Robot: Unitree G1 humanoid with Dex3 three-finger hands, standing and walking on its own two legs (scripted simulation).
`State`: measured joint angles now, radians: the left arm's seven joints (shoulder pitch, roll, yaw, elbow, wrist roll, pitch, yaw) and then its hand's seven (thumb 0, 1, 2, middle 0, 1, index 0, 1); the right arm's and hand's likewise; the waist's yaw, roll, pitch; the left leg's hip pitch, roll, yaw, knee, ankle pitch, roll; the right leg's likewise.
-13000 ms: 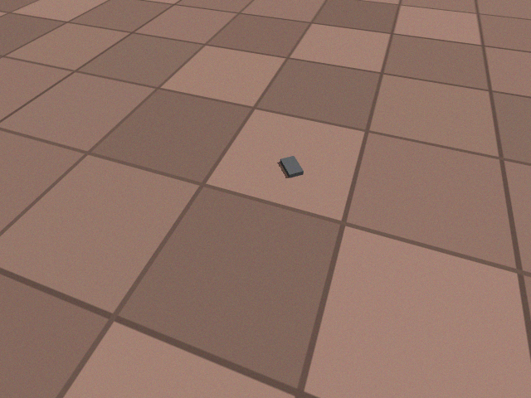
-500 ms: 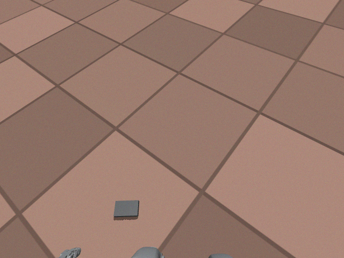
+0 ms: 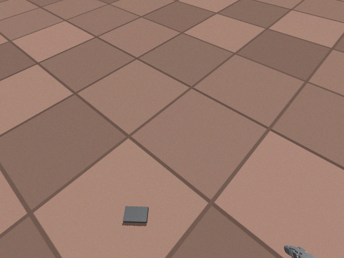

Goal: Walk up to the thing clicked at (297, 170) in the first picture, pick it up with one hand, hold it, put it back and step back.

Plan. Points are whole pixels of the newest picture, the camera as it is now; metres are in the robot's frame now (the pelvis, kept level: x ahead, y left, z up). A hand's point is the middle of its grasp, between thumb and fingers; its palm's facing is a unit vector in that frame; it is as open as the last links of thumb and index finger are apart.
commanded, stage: walk up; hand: left
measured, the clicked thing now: (136, 214) +0.45 +0.25 -0.75
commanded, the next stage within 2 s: stand in 0.98 s
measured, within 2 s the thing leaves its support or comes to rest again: neither
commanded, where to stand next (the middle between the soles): +0.06 +0.01 m, yaw -1 degrees
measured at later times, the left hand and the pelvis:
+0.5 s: hand out of the picture +0.09 +0.25 -0.14, palm faces -0.04 -0.94 -0.33, open 7.4 cm; pelvis +0.00 +0.00 +0.02, yaw -2 degrees
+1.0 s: hand out of the picture +0.10 +0.25 -0.14, palm faces -0.05 -0.94 -0.35, open 7.4 cm; pelvis +0.01 +0.00 +0.02, yaw -2 degrees
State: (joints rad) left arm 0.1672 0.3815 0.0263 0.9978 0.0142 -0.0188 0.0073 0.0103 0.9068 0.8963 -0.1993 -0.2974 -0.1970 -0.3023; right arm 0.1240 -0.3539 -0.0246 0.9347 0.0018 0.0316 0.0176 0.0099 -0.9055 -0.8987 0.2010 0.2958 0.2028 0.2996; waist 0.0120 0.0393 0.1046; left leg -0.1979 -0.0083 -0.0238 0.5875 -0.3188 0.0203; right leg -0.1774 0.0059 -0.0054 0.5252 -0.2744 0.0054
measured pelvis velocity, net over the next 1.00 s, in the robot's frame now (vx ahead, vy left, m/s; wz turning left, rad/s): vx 0.01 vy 0.00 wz -0.03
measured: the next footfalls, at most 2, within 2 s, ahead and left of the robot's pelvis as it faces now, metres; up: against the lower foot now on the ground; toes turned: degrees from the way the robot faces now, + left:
none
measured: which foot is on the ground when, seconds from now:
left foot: down 0.00-1.00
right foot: down 0.00-1.00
